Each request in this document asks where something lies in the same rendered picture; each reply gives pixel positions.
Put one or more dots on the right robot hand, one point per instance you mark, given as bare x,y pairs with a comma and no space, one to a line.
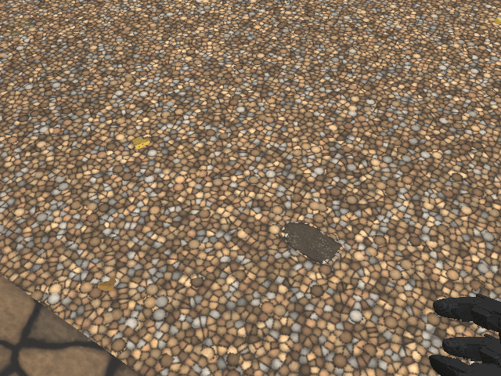
483,311

